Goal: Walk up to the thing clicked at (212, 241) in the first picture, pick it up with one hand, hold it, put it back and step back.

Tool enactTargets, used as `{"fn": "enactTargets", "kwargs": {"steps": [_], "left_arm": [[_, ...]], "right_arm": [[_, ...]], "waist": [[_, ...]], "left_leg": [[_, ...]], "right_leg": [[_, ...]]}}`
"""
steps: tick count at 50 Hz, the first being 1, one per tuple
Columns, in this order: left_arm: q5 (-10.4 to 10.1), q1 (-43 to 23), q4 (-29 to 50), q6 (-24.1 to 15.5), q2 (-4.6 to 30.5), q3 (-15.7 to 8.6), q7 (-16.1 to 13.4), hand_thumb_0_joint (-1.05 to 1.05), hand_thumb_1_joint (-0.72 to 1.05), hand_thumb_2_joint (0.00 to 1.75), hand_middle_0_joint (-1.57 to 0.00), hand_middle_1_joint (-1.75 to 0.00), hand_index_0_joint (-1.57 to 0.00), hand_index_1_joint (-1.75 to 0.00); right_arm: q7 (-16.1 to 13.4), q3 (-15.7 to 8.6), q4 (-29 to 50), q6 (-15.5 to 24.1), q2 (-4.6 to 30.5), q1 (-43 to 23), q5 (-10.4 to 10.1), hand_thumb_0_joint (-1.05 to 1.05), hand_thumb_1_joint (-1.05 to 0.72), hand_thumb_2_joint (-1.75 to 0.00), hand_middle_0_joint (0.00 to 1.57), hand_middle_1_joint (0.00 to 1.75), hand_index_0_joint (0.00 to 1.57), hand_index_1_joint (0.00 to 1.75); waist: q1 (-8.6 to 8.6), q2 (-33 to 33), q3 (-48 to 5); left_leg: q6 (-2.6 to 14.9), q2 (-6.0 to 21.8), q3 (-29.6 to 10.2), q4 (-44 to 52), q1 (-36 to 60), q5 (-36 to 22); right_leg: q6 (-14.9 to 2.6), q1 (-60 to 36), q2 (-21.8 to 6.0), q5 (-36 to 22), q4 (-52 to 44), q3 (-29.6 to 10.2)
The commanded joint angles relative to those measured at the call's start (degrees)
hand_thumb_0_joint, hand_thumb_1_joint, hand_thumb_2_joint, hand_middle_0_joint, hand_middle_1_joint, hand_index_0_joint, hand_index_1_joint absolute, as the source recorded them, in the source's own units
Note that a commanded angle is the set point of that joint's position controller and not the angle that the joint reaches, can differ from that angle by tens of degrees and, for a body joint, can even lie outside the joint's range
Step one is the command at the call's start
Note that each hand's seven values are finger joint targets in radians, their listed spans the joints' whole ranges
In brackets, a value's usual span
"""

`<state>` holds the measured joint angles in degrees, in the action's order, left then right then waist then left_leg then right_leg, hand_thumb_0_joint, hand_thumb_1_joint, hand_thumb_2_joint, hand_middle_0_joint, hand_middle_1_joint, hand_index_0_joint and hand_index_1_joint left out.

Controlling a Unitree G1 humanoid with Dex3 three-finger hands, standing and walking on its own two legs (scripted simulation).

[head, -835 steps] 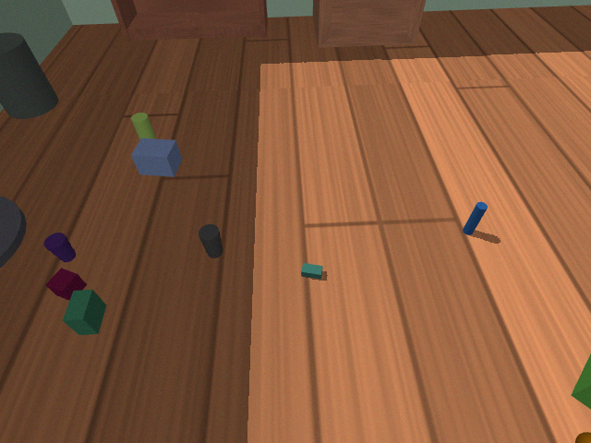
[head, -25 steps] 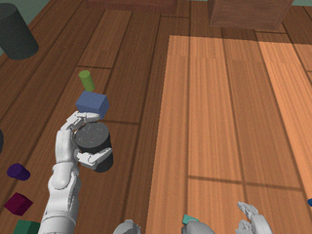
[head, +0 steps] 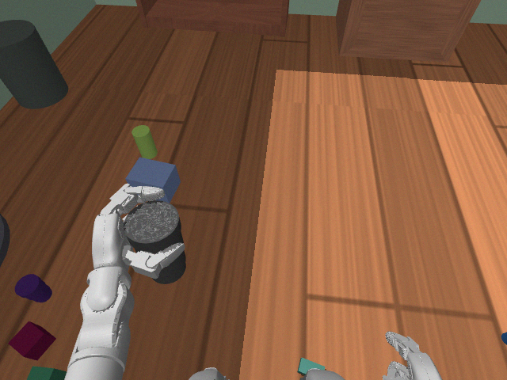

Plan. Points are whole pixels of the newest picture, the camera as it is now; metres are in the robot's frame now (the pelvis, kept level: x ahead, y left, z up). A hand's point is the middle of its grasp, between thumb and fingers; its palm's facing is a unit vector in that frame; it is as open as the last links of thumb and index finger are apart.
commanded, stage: hold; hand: left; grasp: from the side
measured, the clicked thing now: (160, 246) +0.32 +0.17 +0.00
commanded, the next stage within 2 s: none
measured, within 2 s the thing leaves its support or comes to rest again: neither
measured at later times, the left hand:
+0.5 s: hand (149, 236) +0.31 +0.17 +0.05, palm faces +0.12 -0.99 -0.03, open 10.8 cm
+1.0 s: hand (151, 238) +0.31 +0.17 +0.05, palm faces +0.10 -0.99 -0.03, open 10.8 cm
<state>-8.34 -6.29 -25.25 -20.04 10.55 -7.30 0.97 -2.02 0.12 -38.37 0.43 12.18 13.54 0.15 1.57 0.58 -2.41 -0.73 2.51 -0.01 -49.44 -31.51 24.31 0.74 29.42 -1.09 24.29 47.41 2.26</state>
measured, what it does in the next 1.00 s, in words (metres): stands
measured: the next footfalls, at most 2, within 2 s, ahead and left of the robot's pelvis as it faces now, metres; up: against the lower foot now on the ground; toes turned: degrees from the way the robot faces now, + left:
none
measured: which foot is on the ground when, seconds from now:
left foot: down 0.00-1.00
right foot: down 0.00-1.00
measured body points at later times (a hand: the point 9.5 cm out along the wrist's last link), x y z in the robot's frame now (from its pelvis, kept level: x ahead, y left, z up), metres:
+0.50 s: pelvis -0.01 +0.00 +0.00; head +0.02 +0.01 +0.45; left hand +0.30 +0.22 +0.05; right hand +0.12 -0.24 -0.11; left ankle +0.01 +0.12 -0.70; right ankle +0.00 -0.13 -0.70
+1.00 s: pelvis -0.01 +0.00 +0.01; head +0.02 +0.01 +0.45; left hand +0.30 +0.22 +0.06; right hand +0.11 -0.24 -0.10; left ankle +0.01 +0.12 -0.70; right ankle +0.00 -0.13 -0.70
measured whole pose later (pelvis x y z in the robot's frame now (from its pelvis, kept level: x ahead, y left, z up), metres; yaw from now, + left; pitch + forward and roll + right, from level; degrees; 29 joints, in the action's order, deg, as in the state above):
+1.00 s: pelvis -0.01 +0.00 +0.01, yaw +0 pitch +4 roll -1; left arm -8.2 -6.1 -25.4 -20.7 10.4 -6.5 1.1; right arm -1.4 -0.3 -39.7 2.0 12.4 13.6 0.0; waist 1.4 0.7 -1.1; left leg -0.6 2.2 0.1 -47.0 -29.0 22.1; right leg 0.9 27.0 -1.3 22.2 45.2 2.1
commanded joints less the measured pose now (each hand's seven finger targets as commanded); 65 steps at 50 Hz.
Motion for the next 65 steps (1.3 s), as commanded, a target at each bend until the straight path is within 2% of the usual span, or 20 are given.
{"fn": "enactTargets", "kwargs": {"steps": [1, 6, 8, 9, 14, 16, 19, 24, 26, 30, 34, 36, 40, 43, 51, 54, 56, 60, 62, 65], "left_arm": [[-1.74, -18.79, 17.77, -5.75, 6.4, -1.84, 0.05, 0.0, 0.1, 1.17, -1.24, -1.37, -1.25, -1.37], [-1.2, -20.4, 15.88, -6.03, 7.14, -2.6, -0.24, 0.0, 0.07, 1.15, -1.21, -1.35, -1.23, -1.35], [-1.22, -20.3, 18.38, -6.7, 9.72, -5.11, -0.55, 0.0, 0.11, 1.14, -1.23, -1.35, -1.24, -1.35], [-1.45, -17.11, 15.0, -6.44, 6.38, -2.48, -0.03, 0.0, 0.1, 1.15, -1.23, -1.36, -1.25, -1.36], [-1.42, -19.69, 19.9, -6.8, 7.99, -2.59, 0.0, 0.0, 0.1, 1.15, -1.22, -1.35, -1.24, -1.35], [-1.79, -17.15, 16.15, -6.07, 5.32, -1.2, 0.06, 0.0, 0.08, 1.16, -1.22, -1.36, -1.24, -1.36], [-1.33, -22.53, 21.83, -6.89, 9.56, -3.61, -0.68, 0.0, 0.08, 1.16, -1.22, -1.36, -1.24, -1.36], [-1.6, -19.31, 16.68, -6.69, 5.14, -0.95, -0.44, 0.0, 0.12, 1.16, -1.21, -1.36, -1.23, -1.35], [-1.24, -21.2, 19.7, -7.29, 8.38, -2.86, -0.5, 0.0, 0.11, 1.17, -1.21, -1.36, -1.23, -1.36], [-1.51, -19.12, 17.55, -6.52, 6.25, -1.44, -0.34, 0.0, 0.11, 1.16, -1.22, -1.36, -1.24, -1.36], [-1.24, -22.36, 18.75, -6.56, 9.06, -3.7, -0.75, 0.0, 0.08, 1.16, -1.2, -1.35, -1.22, -1.35], [-1.2, -18.61, 14.26, -6.49, 7.07, -2.85, -0.5, 0.0, 0.08, 1.19, -1.22, -1.38, -1.24, -1.38], [-1.76, -20.23, 18.14, -7.06, 8.13, -3.67, -0.17, 0.0, 0.1, 1.19, -1.22, -1.38, -1.24, -1.38], [-1.6, -19.92, 17.18, -7.01, 6.48, -1.65, 0.24, 0.0, 0.08, 1.16, -1.21, -1.36, -1.23, -1.36], [-1.48, -20.6, 19.21, -7.32, 8.5, -3.49, -0.33, 0.0, 0.1, 1.18, -1.23, -1.37, -1.24, -1.37], [-1.69, -20.0, 16.16, -6.92, 7.01, -2.82, -0.21, 0.0, 0.1, 1.19, -1.22, -1.37, -1.23, -1.37], [-1.33, -21.44, 17.37, -7.08, 9.03, -3.8, -0.3, 0.0, 0.1, 1.19, -1.22, -1.37, -1.23, -1.37], [-1.79, -19.86, 13.4, -6.85, 6.92, -3.14, 0.18, 0.0, 0.09, 1.21, -1.23, -1.39, -1.24, -1.39], [-1.8, -22.75, 18.63, -7.66, 8.2, -3.08, 0.29, 0.0, 0.09, 1.2, -1.24, -1.39, -1.25, -1.39], [-1.79, -18.56, 16.05, -7.18, 7.71, -3.18, 0.32, 0.0, 0.05, 1.19, -1.23, -1.39, -1.25, -1.39]], "right_arm": [[-0.34, -2.53, 6.74, 2.11, 7.56, -0.69, -0.29, 0.0, -0.93, -0.91, 0.2, 0.3, 0.2, 0.3], [0.1, -2.83, 7.17, 2.59, 7.88, -1.98, -0.29, 0.0, -0.92, -0.9, 0.2, 0.3, 0.2, 0.3], [0.02, -2.89, 6.66, 2.56, 7.69, -1.62, -0.26, 0.0, -0.93, -0.9, 0.2, 0.3, 0.2, 0.3], [0.18, -2.56, 6.94, 2.63, 7.32, -1.78, -0.18, 0.0, -0.93, -0.9, 0.2, 0.3, 0.2, 0.3], [0.1, -2.9, 6.75, 2.89, 7.81, -1.66, -0.3, 0.0, -0.93, -0.91, 0.2, 0.3, 0.2, 0.3], [0.12, -2.65, 6.68, 3.09, 7.55, -1.72, -0.38, 0.0, -0.93, -0.91, 0.2, 0.3, 0.2, 0.3], [-0.02, -2.91, 6.63, 3.2, 7.81, -2.14, -0.59, 0.0, -0.92, -0.91, 0.2, 0.3, 0.2, 0.3], [0.33, -2.59, 6.27, 3.43, 7.36, -2.02, -0.29, 0.0, -0.92, -0.9, 0.2, 0.3, 0.2, 0.3], [0.32, -2.93, 6.19, 3.51, 7.78, -1.92, -0.37, 0.0, -0.92, -0.91, 0.2, 0.3, 0.2, 0.3], [0.28, -2.69, 5.92, 3.6, 7.62, -1.37, -0.35, 0.0, -0.92, -0.91, 0.2, 0.3, 0.2, 0.3], [0.29, -2.81, 5.85, 3.64, 7.75, -1.83, -0.44, 0.0, -0.92, -0.91, 0.2, 0.3, 0.2, 0.3], [0.28, -2.81, 5.8, 3.52, 7.69, -1.66, -0.38, 0.0, -0.92, -0.91, 0.2, 0.3, 0.2, 0.3], [0.28, -3.11, 6.1, 3.58, 7.86, -1.37, -0.49, 0.0, -0.93, -0.91, 0.2, 0.3, 0.2, 0.3], [0.42, -2.9, 5.92, 3.72, 7.69, -1.66, -0.36, 0.0, -0.92, -0.91, 0.2, 0.3, 0.2, 0.3], [0.26, -2.93, 6.3, 3.94, 7.82, -2.29, -0.53, 0.0, -0.93, -0.91, 0.2, 0.3, 0.2, 0.3], [0.19, -2.83, 5.75, 3.91, 7.74, -1.72, -0.39, 0.0, -0.92, -0.91, 0.2, 0.3, 0.2, 0.3], [0.06, -2.91, 5.63, 3.76, 7.92, -1.53, -0.45, 0.0, -0.92, -0.91, 0.2, 0.3, 0.2, 0.3], [0.26, -2.92, 5.49, 3.82, 7.88, -1.65, -0.56, 0.0, -0.92, -0.91, 0.2, 0.3, 0.2, 0.3], [0.35, -2.98, 6.34, 3.95, 7.91, -2.47, -0.65, 0.0, -0.93, -0.91, 0.2, 0.3, 0.2, 0.3], [0.34, -3.14, 5.99, 4.02, 8.12, -1.71, -0.74, 0.0, -0.93, -0.91, 0.2, 0.3, 0.2, 0.3]], "waist": [[0.36, 1.76, -16.79], [0.0, 2.23, -14.41], [-0.74, 2.34, -15.91], [-0.31, 0.91, -14.35], [-0.1, 2.78, -17.12], [0.32, 0.1, -14.91], [-0.3, 2.91, -15.7], [0.31, 1.55, -13.54], [-0.39, 2.39, -15.37], [-0.01, 1.85, -15.02], [-0.36, 2.76, -14.58], [-0.12, 0.82, -13.39], [-0.48, 1.23, -16.71], [0.2, 1.24, -14.81], [-0.4, 2.71, -14.91], [0.28, 0.41, -15.06], [-0.11, 1.81, -15.15], [0.04, -0.16, -13.34], [-0.69, 2.63, -15.39], [-0.47, 0.52, -15.12]], "left_leg": [[0.53, -1.6, -0.22, 7.33, 10.42, -18.79], [0.29, -1.46, -0.5, 8.69, 9.67, -15.62], [0.41, -1.65, -0.35, 8.73, 10.01, -15.22], [0.53, -1.75, -0.21, 8.57, 9.07, -14.73], [0.43, -1.75, -0.03, 8.51, 11.28, -15.96], [0.73, -1.76, -0.09, 8.55, 9.92, -15.63], [0.51, -1.85, 0.05, 9.49, 10.99, -13.93], [0.4, -1.52, -0.42, 9.5, 9.71, -12.68], [0.4, -1.65, -0.28, 9.34, 10.45, -13.6], [0.29, -1.57, -0.35, 9.33, 10.77, -15.01], [0.45, -1.61, -0.06, 9.53, 10.23, -14.4], [0.53, -1.59, -0.24, 9.61, 9.75, -13.37], [0.68, -1.84, 0.03, 9.3, 10.93, -15.11], [0.66, -1.83, 0.13, 9.25, 10.42, -14.36], [0.5, -1.86, -0.06, 10.3, 10.77, -11.84], [0.82, -1.73, -0.09, 9.33, 10.14, -14.15], [0.79, -1.9, 0.19, 9.28, 10.57, -15.02], [0.86, -1.76, -0.11, 9.79, 9.41, -12.67], [0.62, -2.0, 0.14, 9.97, 10.7, -12.87], [0.79, -1.96, 0.0, 9.87, 10.49, -13.81]], "right_leg": [[-1.16, -6.85, 1.92, -20.41, -6.21, 0.19], [-1.3, -5.75, 1.95, -16.82, -6.9, 0.5], [-1.24, -7.02, 1.78, -16.68, -6.97, 0.36], [-1.08, -6.89, 1.83, -16.49, -7.21, 0.31], [-1.12, -6.9, 1.72, -17.89, -7.34, 0.01], [-0.92, -7.14, 1.69, -17.97, -7.82, 0.17], [-1.1, -7.05, 1.42, -16.22, -8.22, -0.01], [-1.19, -5.43, 1.76, -14.66, -7.87, 0.53], [-1.18, -6.46, 1.57, -15.62, -7.77, 0.32], [-1.19, -6.97, 1.76, -16.69, -7.96, 0.53], [-1.1, -6.68, 1.54, -16.58, -8.17, 0.17], [-1.04, -6.45, 1.61, -15.24, -8.39, 0.41], [-0.88, -8.3, 1.37, -17.4, -8.42, 0.13], [-0.87, -7.15, 1.46, -16.88, -8.5, 0.1], [-1.13, -6.91, 1.53, -13.9, -8.91, 0.26], [-0.8, -7.34, 1.47, -16.83, -8.59, 0.11], [-0.85, -7.58, 1.26, -17.68, -8.58, -0.09], [-0.89, -6.87, 1.38, -15.31, -8.83, 0.22], [-1.14, -7.4, 1.19, -15.23, -9.06, 0.03], [-0.99, -8.09, 1.31, -16.16, -8.86, 0.2]]}}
